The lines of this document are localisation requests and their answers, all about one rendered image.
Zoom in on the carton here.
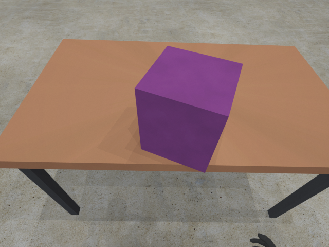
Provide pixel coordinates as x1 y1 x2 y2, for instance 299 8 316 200
135 46 243 173

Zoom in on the table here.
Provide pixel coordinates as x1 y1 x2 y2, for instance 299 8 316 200
0 39 329 218

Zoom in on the robot right hand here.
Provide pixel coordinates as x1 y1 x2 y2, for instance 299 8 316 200
250 233 276 247

